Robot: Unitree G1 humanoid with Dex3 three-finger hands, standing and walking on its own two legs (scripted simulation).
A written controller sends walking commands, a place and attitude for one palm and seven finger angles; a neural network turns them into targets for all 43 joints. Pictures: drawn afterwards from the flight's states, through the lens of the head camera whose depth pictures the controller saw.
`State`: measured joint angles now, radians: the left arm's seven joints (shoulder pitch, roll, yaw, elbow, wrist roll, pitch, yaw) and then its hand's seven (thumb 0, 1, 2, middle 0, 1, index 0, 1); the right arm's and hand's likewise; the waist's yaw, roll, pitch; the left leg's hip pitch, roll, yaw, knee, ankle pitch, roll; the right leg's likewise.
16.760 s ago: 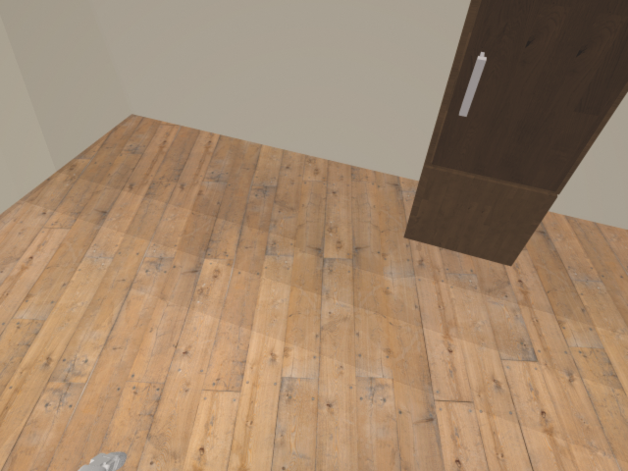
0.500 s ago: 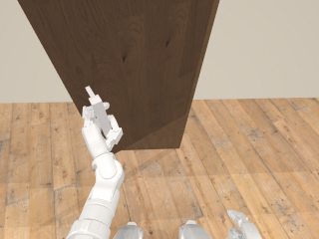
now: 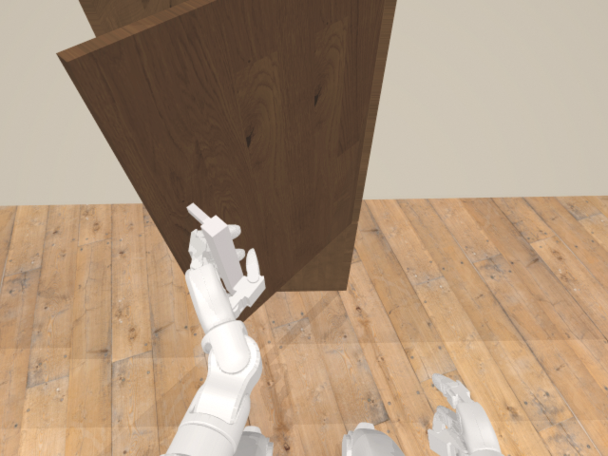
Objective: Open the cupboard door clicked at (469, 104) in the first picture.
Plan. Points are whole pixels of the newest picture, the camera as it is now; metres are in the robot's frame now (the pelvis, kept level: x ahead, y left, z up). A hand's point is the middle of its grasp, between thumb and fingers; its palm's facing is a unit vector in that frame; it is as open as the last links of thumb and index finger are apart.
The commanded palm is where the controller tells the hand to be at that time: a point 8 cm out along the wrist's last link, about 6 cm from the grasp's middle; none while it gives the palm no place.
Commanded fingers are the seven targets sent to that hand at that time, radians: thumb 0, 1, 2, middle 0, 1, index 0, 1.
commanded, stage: open thumb and fingers to let go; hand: left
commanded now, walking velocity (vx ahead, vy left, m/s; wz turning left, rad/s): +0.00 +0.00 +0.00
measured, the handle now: (217, 253) +0.37 +0.14 +0.04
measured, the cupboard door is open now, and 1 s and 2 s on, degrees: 46 49 48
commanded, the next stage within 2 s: slide the hand sideways off the handle in 0.62 s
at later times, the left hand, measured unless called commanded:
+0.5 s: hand (248, 274) +0.34 +0.09 +0.04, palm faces +0.42 -0.91 -0.03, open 14.2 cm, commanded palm +0.29 +0.14 +0.04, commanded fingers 0.00 -0.50 0.30 -0.18 -0.50 -0.18 -0.50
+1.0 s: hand (247, 307) +0.30 +0.09 +0.04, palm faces -0.09 -1.00 +0.02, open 16.0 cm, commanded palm +0.27 +0.14 +0.04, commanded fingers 0.00 -0.50 0.30 -0.15 -0.30 -0.15 -0.30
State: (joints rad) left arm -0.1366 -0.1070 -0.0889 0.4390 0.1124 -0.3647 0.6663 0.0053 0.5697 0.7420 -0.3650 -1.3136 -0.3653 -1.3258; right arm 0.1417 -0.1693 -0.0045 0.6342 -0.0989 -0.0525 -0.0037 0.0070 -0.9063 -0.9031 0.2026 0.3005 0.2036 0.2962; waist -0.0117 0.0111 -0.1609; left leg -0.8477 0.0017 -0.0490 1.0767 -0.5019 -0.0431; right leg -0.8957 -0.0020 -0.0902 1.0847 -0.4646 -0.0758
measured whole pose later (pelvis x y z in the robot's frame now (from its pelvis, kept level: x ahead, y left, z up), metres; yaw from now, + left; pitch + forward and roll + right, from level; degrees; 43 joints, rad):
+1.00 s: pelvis -0.01 +0.03 -0.01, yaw -1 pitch +14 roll +0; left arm -0.02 0.03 -0.19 0.29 -0.06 -0.40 0.11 -0.01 -0.50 0.30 -0.21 -0.35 -0.19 -0.37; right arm 0.22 -0.22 0.01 0.54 -0.02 -0.05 -0.01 0.01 -0.91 -0.90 0.20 0.30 0.20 0.30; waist 0.00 0.03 -0.13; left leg -0.86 -0.02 -0.01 1.14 -0.52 0.00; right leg -0.91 -0.02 -0.05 1.12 -0.46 -0.03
